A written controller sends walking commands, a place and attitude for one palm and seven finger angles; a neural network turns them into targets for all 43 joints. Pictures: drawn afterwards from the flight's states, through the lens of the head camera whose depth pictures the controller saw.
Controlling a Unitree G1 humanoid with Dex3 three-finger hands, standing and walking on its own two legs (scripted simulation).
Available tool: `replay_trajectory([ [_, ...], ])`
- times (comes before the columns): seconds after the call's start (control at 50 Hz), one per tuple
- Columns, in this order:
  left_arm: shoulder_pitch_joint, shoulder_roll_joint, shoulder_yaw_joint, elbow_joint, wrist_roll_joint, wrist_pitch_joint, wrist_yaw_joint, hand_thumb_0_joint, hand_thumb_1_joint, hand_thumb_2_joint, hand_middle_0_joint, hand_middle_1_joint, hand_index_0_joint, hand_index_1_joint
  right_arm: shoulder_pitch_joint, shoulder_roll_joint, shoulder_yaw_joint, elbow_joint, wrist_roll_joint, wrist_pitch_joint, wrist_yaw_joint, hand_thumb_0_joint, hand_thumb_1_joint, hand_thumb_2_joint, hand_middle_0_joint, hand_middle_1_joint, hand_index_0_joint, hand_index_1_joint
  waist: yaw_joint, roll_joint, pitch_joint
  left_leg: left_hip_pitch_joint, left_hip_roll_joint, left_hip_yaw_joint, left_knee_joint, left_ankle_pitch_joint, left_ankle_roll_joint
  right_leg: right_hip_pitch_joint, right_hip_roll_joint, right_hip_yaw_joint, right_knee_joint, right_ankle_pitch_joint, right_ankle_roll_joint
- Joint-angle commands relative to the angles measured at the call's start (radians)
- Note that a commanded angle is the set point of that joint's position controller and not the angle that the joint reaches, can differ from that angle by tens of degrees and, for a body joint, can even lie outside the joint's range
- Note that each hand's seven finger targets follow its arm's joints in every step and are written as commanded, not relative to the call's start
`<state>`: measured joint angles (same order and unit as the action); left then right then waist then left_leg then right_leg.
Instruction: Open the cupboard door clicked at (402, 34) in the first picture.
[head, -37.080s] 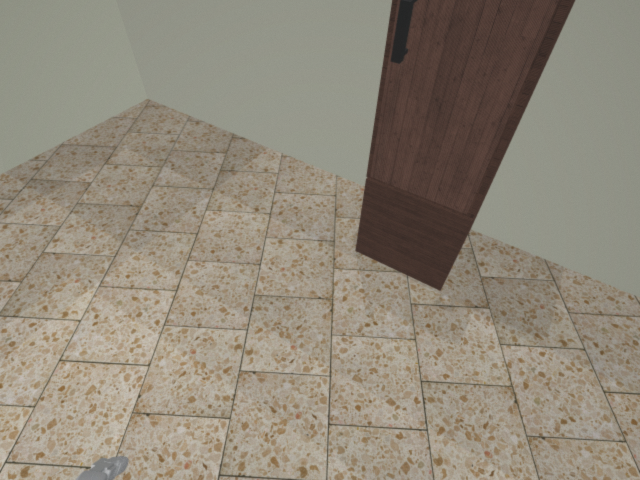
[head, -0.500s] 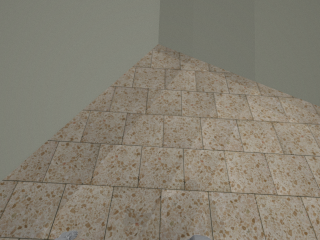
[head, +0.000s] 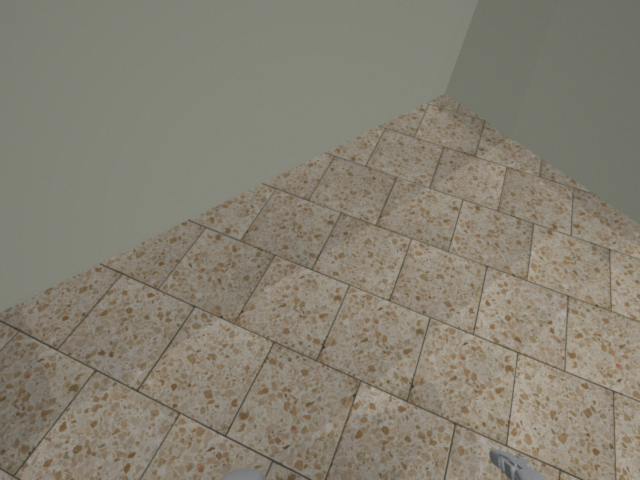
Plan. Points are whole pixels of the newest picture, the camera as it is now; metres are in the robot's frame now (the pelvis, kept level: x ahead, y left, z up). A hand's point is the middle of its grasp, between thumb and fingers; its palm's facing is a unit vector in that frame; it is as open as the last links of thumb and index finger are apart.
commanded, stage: turn to face it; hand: left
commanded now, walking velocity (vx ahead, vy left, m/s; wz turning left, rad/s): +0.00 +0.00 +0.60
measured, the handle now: out of the picture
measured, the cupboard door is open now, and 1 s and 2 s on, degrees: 49 49 49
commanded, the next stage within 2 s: none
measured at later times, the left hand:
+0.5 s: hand out of the picture +0.05 +0.18 -0.13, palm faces +0.29 -0.92 -0.28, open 7.4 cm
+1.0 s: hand out of the picture -0.02 +0.20 -0.14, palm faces +0.59 -0.76 -0.28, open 7.4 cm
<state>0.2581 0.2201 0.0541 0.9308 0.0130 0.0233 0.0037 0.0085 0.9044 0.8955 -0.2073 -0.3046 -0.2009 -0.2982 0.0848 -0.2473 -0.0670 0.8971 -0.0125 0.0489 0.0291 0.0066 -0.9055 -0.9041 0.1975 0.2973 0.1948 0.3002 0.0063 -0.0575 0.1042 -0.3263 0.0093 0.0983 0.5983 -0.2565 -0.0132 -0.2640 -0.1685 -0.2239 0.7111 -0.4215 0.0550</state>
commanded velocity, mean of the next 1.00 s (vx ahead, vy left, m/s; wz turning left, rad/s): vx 0.00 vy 0.00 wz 0.60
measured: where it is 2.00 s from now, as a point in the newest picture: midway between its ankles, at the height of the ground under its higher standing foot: outside the picture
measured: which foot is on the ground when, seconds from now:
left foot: down 0.00-0.36, up 0.38-0.68, down 0.70-1.00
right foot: up 0.00-0.36, down 0.38-0.70, up 0.72-1.00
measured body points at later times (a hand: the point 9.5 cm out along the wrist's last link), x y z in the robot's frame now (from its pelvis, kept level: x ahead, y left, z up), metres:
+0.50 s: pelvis +0.01 -0.05 +0.01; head +0.06 -0.05 +0.46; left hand +0.03 +0.22 -0.11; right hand +0.14 -0.28 -0.14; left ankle -0.04 +0.08 -0.65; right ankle +0.03 -0.17 -0.72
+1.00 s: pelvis +0.02 -0.04 +0.01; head +0.06 -0.01 +0.46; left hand -0.05 +0.24 -0.12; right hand +0.24 -0.20 -0.13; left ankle -0.02 +0.08 -0.72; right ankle +0.10 -0.16 -0.70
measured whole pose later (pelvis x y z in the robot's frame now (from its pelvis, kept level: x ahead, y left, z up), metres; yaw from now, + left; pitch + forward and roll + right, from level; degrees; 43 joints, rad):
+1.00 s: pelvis +0.02 -0.04 +0.01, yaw +35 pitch +1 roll -1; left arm 0.15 0.26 0.08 0.88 0.01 0.05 0.01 0.01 0.91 0.90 -0.20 -0.30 -0.19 -0.30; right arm 0.16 -0.22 -0.06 0.91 -0.03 0.05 0.00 0.00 -0.90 -0.90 0.20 0.30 0.20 0.30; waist -0.01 0.01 0.08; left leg -0.34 -0.02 -0.09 0.54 -0.23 0.00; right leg -0.38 -0.04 -0.02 0.76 -0.41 0.07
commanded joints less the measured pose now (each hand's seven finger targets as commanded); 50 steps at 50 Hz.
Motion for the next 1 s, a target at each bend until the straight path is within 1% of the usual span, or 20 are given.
replay_trajectory([
  [0.0,-0.122,0.122,0.03,-0.161,0.003,-0.002,0.015,0.0,0.9,0.9,-0.2,-0.3,-0.2,-0.3,0.231,-0.275,-0.063,-0.018,-0.009,-0.025,-0.03,0.0,-0.9,-0.9,0.2,0.3,0.2,0.3,-0.107,0.207,-0.216,0.314,0.426,-0.451,-0.204,0.532,0.266,-0.34,0.03,0.205,0.47,-0.203,0.028],
  [0.08,-0.086,0.113,0.041,-0.097,0.008,0.011,0.004,0.0,0.9,0.9,-0.2,-0.3,-0.2,-0.3,0.078,-0.183,-0.036,-0.054,-0.01,-0.038,-0.048,0.0,-0.9,-0.9,0.2,0.3,0.2,0.3,-0.032,0.242,-0.144,0.159,0.238,-0.346,-0.254,0.315,0.164,-0.292,0.06,0.235,0.434,0.004,0.032],
  [0.24,-0.103,0.094,0.034,-0.118,0.002,0.007,0.005,0.0,0.9,0.9,-0.2,-0.3,-0.2,-0.3,0.083,-0.198,-0.052,-0.057,-0.019,-0.023,-0.038,0.0,-0.9,-0.9,0.2,0.3,0.2,0.3,-0.03,0.233,-0.133,0.061,0.197,-0.43,-0.261,0.138,0.162,-0.107,0.137,0.198,0.069,-0.009,0.02],
  [0.3,-0.01,0.112,0.042,-0.1,-0.001,-0.007,0.009,0.0,0.9,0.9,-0.2,-0.3,-0.2,-0.3,0.04,-0.185,-0.058,-0.072,-0.009,-0.018,-0.035,0.0,-0.9,-0.9,0.2,0.3,0.2,0.3,0.019,0.206,-0.152,-0.056,0.14,-0.413,-0.183,0.127,0.113,0.111,0.16,0.181,-0.19,0.145,0.008],
  [0.32,0.034,0.157,0.055,-0.093,0.004,-0.016,0.017,0.0,0.9,0.9,-0.2,-0.3,-0.2,-0.3,0.031,-0.143,-0.053,-0.082,-0.001,-0.016,-0.031,0.0,-0.9,-0.9,0.2,0.3,0.2,0.3,0.046,0.102,-0.166,-0.165,0.076,-0.379,-0.087,0.014,0.067,0.239,0.069,0.274,-0.354,0.124,-0.017],
  [0.34,0.046,0.25,0.075,-0.097,0.02,-0.024,0.027,0.0,0.9,0.9,-0.2,-0.3,-0.2,-0.3,0.045,-0.073,-0.044,-0.101,0.005,-0.016,-0.026,0.0,-0.9,-0.9,0.2,0.3,0.2,0.3,0.055,-0.207,-0.155,-0.334,-0.065,-0.19,0.153,-0.223,-0.016,0.301,-0.2,0.559,-0.484,0.026,-0.116],
  [0.36,0.011,0.275,0.067,-0.113,0.017,-0.021,0.03,0.0,0.9,0.9,-0.2,-0.3,-0.2,-0.3,0.02,-0.101,-0.047,-0.108,-0.002,-0.015,-0.02,0.0,-0.9,-0.9,0.2,0.3,0.2,0.3,0.057,-0.253,-0.122,-0.311,-0.051,-0.146,0.423,-0.349,-0.023,0.14,-0.345,0.638,-0.52,0.06,-0.194],
  [0.38,-0.059,0.23,0.053,-0.129,0.011,-0.019,0.029,0.0,0.9,0.9,-0.2,-0.3,-0.2,-0.3,0.041,-0.104,-0.048,-0.099,-0.008,-0.01,-0.012,0.0,-0.9,-0.9,0.2,0.3,0.2,0.3,0.013,-0.154,-0.085,-0.285,-0.01,-0.177,0.541,-0.284,-0.016,0.052,-0.293,0.53,-0.507,0.047,-0.207],
  [0.4,-0.11,0.179,0.05,-0.139,0.01,-0.023,0.033,0.0,0.9,0.9,-0.2,-0.3,-0.2,-0.3,0.061,-0.087,-0.052,-0.077,-0.009,0.0,-0.011,0.0,-0.9,-0.9,0.2,0.3,0.2,0.3,-0.019,-0.176,-0.087,-0.284,-0.001,-0.164,0.592,-0.235,-0.025,0.047,-0.232,0.472,-0.486,0.129,-0.183],
  [0.46,-0.095,0.142,0.031,-0.129,0.007,-0.033,0.027,0.0,0.9,0.9,-0.2,-0.3,-0.2,-0.3,0.067,-0.067,-0.034,-0.051,-0.004,0.0,-0.002,0.0,-0.9,-0.9,0.2,0.3,0.2,0.3,-0.021,-0.174,-0.116,-0.269,0.024,-0.089,0.529,-0.184,-0.063,0.172,-0.144,0.236,-0.36,0.599,-0.155],
  [0.56,0.013,0.208,0.051,-0.084,0.016,-0.032,0.025,0.0,0.9,0.9,-0.2,-0.3,-0.2,-0.3,-0.012,-0.029,-0.012,-0.07,0.005,-0.01,0.004,0.0,-0.9,-0.9,0.2,0.3,0.2,0.3,0.039,-0.14,-0.137,-0.149,0.006,0.007,0.181,-0.195,-0.056,0.257,-0.182,0.176,-0.26,0.78,-0.15],
  [0.6,0.011,0.215,0.055,-0.075,0.017,-0.03,0.021,0.0,0.9,0.9,-0.2,-0.3,-0.2,-0.3,0.008,-0.035,-0.013,-0.068,0.005,-0.015,0.004,0.0,-0.9,-0.9,0.2,0.3,0.2,0.3,0.029,-0.155,-0.142,-0.073,-0.008,0.028,0.063,-0.147,-0.045,0.23,-0.185,0.154,-0.212,0.758,-0.13],
  [0.64,-0.016,0.21,0.058,-0.082,0.003,-0.026,0.014,0.0,0.9,0.9,-0.2,-0.3,-0.2,-0.3,0.093,-0.077,-0.022,-0.046,0.0,-0.023,0.0,0.0,-0.9,-0.9,0.2,0.3,0.2,0.3,-0.028,-0.09,-0.169,0.119,-0.012,0.013,-0.123,0.051,-0.022,0.114,-0.161,0.097,-0.085,0.662,-0.069],
  [0.66,-0.019,0.172,0.053,-0.101,-0.003,-0.02,0.01,0.0,0.9,0.9,-0.2,-0.3,-0.2,-0.3,0.162,-0.158,-0.042,-0.035,-0.006,-0.031,-0.006,0.0,-0.9,-0.9,0.2,0.3,0.2,0.3,-0.067,0.11,-0.222,0.289,0.126,-0.167,-0.171,0.252,0.037,-0.058,-0.094,0.046,0.089,0.416,-0.01],
  [0.68,-0.06,0.096,0.031,-0.144,-0.01,-0.014,0.005,0.0,0.9,0.9,-0.2,-0.3,-0.2,-0.3,0.244,-0.265,-0.071,-0.023,-0.011,-0.034,-0.017,0.0,-0.9,-0.9,0.2,0.3,0.2,0.3,-0.114,0.395,-0.252,0.388,0.392,-0.529,-0.213,0.636,0.199,-0.308,0.044,0.056,0.327,-0.237,0.057],
  [0.7,-0.13,0.117,0.025,-0.165,0.001,0.001,0.013,0.0,0.9,0.9,-0.2,-0.3,-0.2,-0.3,0.294,-0.273,-0.071,0.0,-0.007,-0.027,-0.027,0.0,-0.9,-0.9,0.2,0.3,0.2,0.3,-0.127,0.286,-0.254,0.366,0.421,-0.509,-0.193,0.658,0.254,-0.328,0.04,0.186,0.435,-0.255,0.034],
  [0.72,-0.139,0.115,0.031,-0.171,0.003,0.002,0.014,0.0,0.9,0.9,-0.2,-0.3,-0.2,-0.3,0.254,-0.265,-0.065,-0.016,-0.013,-0.03,-0.033,0.0,-0.9,-0.9,0.2,0.3,0.2,0.3,-0.11,0.216,-0.23,0.295,0.407,-0.496,-0.224,0.454,0.262,-0.338,0.033,0.209,0.476,-0.197,0.029],
  [0.8,-0.098,0.104,0.038,-0.11,0.006,0.011,0.001,0.0,0.9,0.9,-0.2,-0.3,-0.2,-0.3,0.089,-0.182,-0.039,-0.051,-0.012,-0.038,-0.049,0.0,-0.9,-0.9,0.2,0.3,0.2,0.3,-0.03,0.263,-0.142,0.137,0.224,-0.344,-0.252,0.269,0.156,-0.273,0.06,0.228,0.4,-0.002,0.031],
  [0.92,-0.084,0.088,0.033,-0.112,0.001,0.008,0.003,0.0,0.9,0.9,-0.2,-0.3,-0.2,-0.3,0.073,-0.201,-0.051,-0.059,-0.02,-0.024,-0.042,0.0,-0.9,-0.9,0.2,0.3,0.2,0.3,-0.026,0.203,-0.14,0.054,0.2,-0.417,-0.249,0.153,0.162,-0.091,0.134,0.188,0.07,-0.021,0.017],
  [0.98,0.019,0.114,0.043,-0.093,-0.001,-0.008,0.01,0.0,0.9,0.9,-0.2,-0.3,-0.2,-0.3,0.023,-0.179,-0.055,-0.078,-0.007,-0.017,-0.037,0.0,-0.9,-0.9,0.2,0.3,0.2,0.3,0.029,0.175,-0.154,-0.074,0.13,-0.397,-0.15,0.107,0.105,0.14,0.142,0.181,-0.237,0.159,0.006],
])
